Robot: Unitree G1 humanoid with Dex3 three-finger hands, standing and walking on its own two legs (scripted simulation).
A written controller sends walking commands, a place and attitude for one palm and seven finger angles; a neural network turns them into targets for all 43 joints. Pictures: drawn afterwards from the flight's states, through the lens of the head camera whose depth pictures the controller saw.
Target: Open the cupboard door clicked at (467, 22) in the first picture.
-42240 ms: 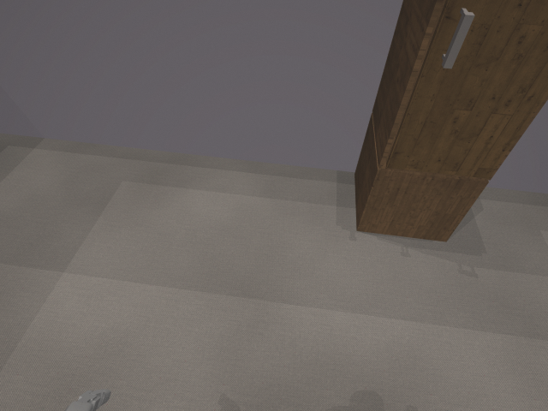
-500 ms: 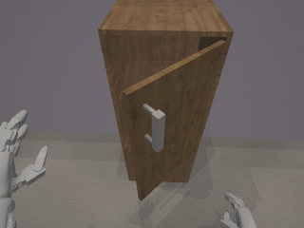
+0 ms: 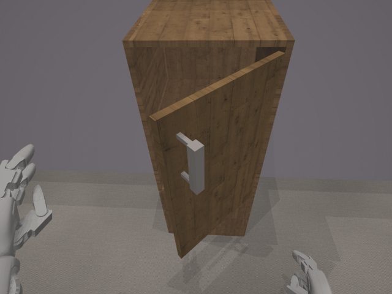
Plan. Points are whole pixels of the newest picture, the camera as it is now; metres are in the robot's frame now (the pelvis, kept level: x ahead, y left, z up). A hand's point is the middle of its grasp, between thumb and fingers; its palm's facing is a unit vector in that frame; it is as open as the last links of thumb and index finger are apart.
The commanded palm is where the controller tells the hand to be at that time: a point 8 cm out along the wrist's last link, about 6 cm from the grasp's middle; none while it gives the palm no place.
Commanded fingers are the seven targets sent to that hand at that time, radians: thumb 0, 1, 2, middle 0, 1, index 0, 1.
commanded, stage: step back with the hand held close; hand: left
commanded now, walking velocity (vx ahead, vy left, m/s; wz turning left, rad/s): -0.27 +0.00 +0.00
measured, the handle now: (189, 163) +0.33 +0.05 +0.12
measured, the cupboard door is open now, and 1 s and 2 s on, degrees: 45 45 45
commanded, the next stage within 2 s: stop stepping back and stand still in 1.02 s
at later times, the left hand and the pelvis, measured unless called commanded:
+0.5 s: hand (29, 234) +0.15 +0.27 +0.15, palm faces +0.32 -0.81 -0.48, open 7.4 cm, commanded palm +0.09 +0.32 +0.17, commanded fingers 0.00 0.90 0.90 -0.20 -0.30 -0.20 -0.30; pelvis -0.06 +0.02 -0.01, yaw -2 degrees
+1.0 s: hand out of the picture +0.05 +0.35 +0.17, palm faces +0.45 -0.81 -0.38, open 7.5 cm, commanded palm -0.02 +0.38 +0.17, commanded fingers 0.00 0.90 0.90 -0.20 -0.30 -0.20 -0.30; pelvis -0.16 +0.08 -0.01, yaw +0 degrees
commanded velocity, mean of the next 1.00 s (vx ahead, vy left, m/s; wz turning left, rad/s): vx -0.30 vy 0.00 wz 0.02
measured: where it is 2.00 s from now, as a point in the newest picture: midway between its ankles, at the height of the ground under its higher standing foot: outside the picture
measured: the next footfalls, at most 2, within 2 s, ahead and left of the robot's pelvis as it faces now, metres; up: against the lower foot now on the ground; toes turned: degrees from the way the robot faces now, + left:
right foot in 1.22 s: -0.37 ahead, +0.01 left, +0.00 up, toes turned -8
left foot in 1.34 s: -0.08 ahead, +0.14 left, +0.00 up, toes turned -7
